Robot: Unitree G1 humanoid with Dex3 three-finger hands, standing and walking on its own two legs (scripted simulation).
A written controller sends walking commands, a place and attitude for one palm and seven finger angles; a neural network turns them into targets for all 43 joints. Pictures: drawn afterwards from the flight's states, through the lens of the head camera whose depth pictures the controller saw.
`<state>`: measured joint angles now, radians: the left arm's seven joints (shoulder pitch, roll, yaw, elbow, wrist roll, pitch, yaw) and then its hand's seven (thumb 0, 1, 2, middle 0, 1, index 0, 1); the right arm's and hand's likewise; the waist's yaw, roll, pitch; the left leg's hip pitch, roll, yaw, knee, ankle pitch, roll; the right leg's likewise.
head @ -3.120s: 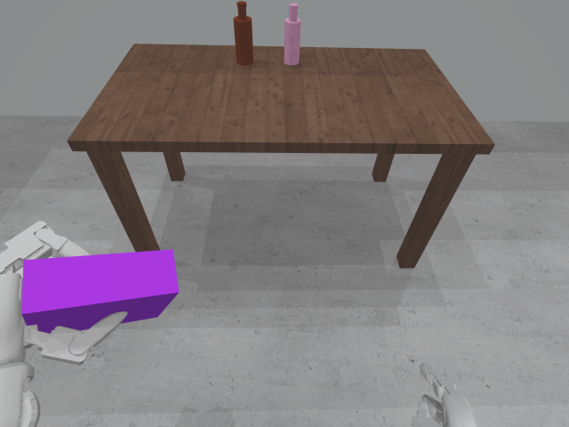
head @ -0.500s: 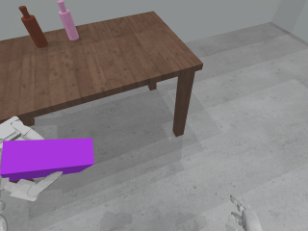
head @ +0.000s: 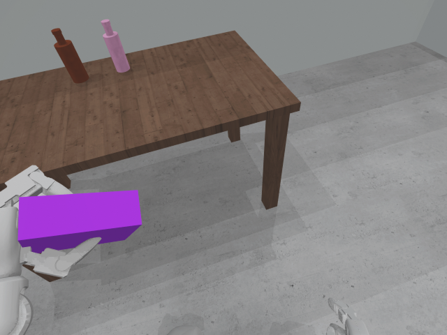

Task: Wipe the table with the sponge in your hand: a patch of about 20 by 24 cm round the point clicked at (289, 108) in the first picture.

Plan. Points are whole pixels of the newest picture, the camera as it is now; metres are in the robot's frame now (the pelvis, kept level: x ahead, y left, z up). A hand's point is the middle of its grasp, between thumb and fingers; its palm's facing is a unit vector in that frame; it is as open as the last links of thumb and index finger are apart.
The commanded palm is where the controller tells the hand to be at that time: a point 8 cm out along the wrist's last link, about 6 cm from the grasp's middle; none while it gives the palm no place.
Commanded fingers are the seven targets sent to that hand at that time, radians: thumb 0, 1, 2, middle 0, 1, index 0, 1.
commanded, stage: take the last steps up to it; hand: left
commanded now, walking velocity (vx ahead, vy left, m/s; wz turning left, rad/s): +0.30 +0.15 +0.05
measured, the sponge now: (99, 220) +0.24 +0.19 +0.16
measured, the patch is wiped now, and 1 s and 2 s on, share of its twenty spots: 0.00 0.00 0.00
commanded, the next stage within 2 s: come to a stop and stand still in 1.36 s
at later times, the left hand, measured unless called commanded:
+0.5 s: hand (61, 161) +0.33 +0.27 +0.18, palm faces +0.43 -0.80 -0.42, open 9.1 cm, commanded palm +0.27 +0.32 +0.19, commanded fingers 0.00 0.10 1.30 -1.20 -1.60 -1.20 -1.60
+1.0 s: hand (100, 119) +0.44 +0.25 +0.18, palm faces +0.37 -0.78 -0.49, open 9.1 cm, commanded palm +0.37 +0.31 +0.19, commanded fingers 0.00 0.10 1.30 -1.20 -1.60 -1.20 -1.60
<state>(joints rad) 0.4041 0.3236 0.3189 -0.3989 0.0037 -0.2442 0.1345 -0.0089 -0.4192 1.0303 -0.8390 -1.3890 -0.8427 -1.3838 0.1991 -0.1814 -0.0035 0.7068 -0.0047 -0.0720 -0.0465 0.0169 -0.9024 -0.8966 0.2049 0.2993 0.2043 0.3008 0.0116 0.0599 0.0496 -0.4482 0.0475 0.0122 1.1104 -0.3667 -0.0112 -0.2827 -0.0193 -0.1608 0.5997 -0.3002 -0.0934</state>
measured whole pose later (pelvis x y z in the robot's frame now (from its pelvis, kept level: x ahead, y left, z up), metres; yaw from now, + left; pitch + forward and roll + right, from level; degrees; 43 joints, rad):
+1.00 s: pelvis +0.22 +0.02 +0.01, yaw +2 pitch +1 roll +3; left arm 0.49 0.34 0.36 -0.50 -0.01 -0.26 0.14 -0.01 -0.42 1.03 -0.84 -1.39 -0.84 -1.38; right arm 0.17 -0.25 -0.05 0.65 0.00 -0.05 -0.05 0.02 -0.91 -0.90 0.20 0.30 0.20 0.30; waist -0.01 0.00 0.10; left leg -0.53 0.09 0.06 1.04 -0.31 -0.02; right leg -0.28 -0.09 -0.19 0.53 -0.27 -0.05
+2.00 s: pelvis +0.32 +0.07 +0.00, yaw +0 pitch -1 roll +1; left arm 0.47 0.40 0.36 -0.54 -0.02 -0.19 0.18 -0.01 -0.42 1.04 -0.84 -1.39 -0.84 -1.38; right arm 0.18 -0.19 -0.01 0.57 0.00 -0.06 -0.08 0.02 -0.91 -0.90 0.20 0.30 0.20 0.30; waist 0.01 -0.04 0.07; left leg -0.25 0.03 0.07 0.51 -0.24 -0.01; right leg -0.29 -0.01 -0.08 0.61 -0.39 0.00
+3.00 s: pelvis +0.31 +0.12 +0.01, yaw -2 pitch -2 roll -1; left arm 0.33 0.33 0.36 -0.41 0.00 -0.26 0.10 -0.01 -0.42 1.04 -0.83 -1.40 -0.84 -1.40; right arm 0.21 -0.15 0.05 0.59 -0.01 -0.16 0.00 0.02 -0.90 -0.90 0.21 0.30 0.21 0.30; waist 0.06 -0.04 0.04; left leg -0.21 -0.05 0.02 0.49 -0.25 0.08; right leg -0.22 -0.02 -0.03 0.42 -0.17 0.02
